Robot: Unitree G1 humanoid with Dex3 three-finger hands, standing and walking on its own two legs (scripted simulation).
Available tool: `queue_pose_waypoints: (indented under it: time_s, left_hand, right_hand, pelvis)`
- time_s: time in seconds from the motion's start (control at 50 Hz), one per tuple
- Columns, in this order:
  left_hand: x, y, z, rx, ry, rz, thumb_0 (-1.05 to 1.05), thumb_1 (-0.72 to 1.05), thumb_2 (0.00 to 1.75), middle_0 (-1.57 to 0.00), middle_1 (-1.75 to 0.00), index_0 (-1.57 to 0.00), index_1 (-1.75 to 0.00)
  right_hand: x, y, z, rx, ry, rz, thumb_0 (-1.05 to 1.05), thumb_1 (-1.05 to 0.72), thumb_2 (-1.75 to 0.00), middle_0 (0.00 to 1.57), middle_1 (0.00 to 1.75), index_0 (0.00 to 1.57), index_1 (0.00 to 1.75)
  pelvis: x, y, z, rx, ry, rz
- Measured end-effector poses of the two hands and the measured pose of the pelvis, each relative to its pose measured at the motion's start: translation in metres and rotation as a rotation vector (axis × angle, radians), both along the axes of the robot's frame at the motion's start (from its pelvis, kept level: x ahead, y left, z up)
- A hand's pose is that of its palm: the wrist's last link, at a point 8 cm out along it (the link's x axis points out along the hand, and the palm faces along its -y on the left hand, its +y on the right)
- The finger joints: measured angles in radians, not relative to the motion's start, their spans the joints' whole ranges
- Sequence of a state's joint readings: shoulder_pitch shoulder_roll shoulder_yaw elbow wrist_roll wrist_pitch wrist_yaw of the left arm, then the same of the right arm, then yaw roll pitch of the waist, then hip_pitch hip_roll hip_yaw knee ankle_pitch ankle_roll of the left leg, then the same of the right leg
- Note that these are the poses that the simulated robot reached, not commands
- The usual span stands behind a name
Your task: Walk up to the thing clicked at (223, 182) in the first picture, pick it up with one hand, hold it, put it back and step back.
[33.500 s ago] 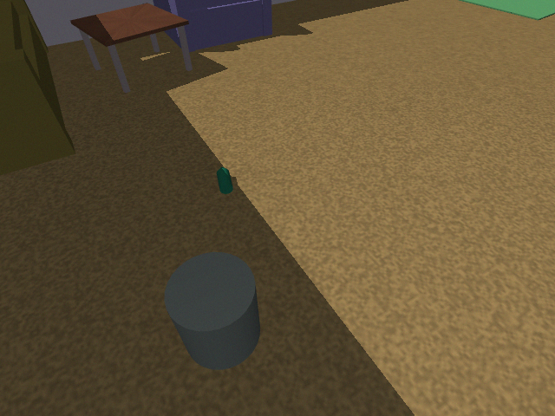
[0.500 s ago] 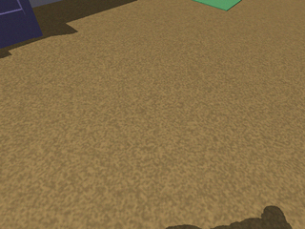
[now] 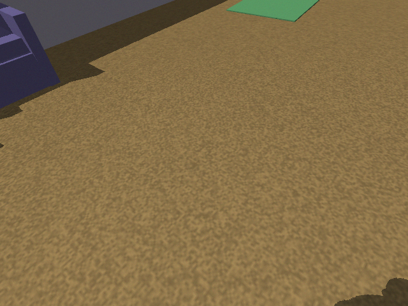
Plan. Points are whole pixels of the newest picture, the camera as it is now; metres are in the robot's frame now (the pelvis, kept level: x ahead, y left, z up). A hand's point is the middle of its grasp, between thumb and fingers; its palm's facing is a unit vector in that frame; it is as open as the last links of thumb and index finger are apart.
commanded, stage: walk up
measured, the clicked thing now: out of the picture -0.01 +0.92 -0.73
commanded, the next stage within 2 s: stand in 0.68 s
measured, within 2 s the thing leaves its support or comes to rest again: neither
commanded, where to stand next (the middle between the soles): +0.09 -0.01 m, yaw +1 degrees
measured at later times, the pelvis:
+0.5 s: pelvis +0.02 +0.00 +0.01, yaw +0 degrees
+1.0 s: pelvis +0.04 +0.00 +0.02, yaw +1 degrees
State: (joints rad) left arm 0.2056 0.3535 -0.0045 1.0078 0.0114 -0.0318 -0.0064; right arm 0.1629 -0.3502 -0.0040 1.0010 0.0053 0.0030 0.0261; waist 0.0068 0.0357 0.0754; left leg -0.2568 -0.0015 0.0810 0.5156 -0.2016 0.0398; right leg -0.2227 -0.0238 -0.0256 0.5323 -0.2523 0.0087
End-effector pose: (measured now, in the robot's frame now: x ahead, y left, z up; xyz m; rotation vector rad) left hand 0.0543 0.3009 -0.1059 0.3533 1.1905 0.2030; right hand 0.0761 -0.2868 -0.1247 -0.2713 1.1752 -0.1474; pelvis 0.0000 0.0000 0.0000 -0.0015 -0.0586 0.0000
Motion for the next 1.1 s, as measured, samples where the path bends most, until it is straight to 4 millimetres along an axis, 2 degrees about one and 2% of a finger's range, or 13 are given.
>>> queue_pose_waypoints:
  time_s: [0.12,0.24,0.4,0.7,1.1]
  left_hand:
    - [0.04,-0.01,-0.001,-0.047,-0.063,-0.03,0.01,0.9,0.9,-0.2,-0.3,-0.2,-0.3]
    - [0.057,-0.014,-0.003,-0.068,-0.062,-0.035,0.01,0.9,0.9,-0.2,-0.3,-0.2,-0.3]
    - [0.053,-0.009,-0.003,-0.058,-0.009,-0.012,0.01,0.9,0.9,-0.2,-0.3,-0.2,-0.3]
    - [0.033,-0.002,0.0,-0.033,0.059,0.036,0.01,0.9,0.9,-0.2,-0.3,-0.2,-0.3]
    - [0.051,-0.016,-0.005,-0.054,0.055,0.018,0.01,0.9,0.9,-0.2,-0.3,-0.2,-0.3]
  right_hand:
    - [-0.003,-0.004,0.013,-0.031,0.023,-0.015,0.01,-0.9,-0.9,0.2,0.3,0.21,0.3]
    - [0.0,-0.015,0.024,-0.072,0.037,-0.031,0.01,-0.9,-0.9,0.2,0.3,0.2,0.3]
    - [0.012,-0.02,0.028,-0.089,0.035,-0.045,0.01,-0.91,-0.9,0.2,0.3,0.2,0.3]
    - [0.03,-0.006,0.019,-0.044,0.043,-0.029,0.01,-0.91,-0.9,0.2,0.3,0.2,0.3]
    - [0.037,-0.013,0.022,-0.06,0.066,-0.035,0.01,-0.91,-0.9,0.2,0.3,0.2,0.3]
  pelvis:
    - [0.007,0.0,0.006,-0.002,0.009,-0.002]
    - [0.013,0.0,0.011,-0.004,0.017,-0.004]
    - [0.02,0.0,0.013,-0.004,0.018,-0.003]
    - [0.028,0.001,0.015,-0.003,0.02,0.004]
    - [0.04,-0.005,0.016,0.003,0.038,0.01]
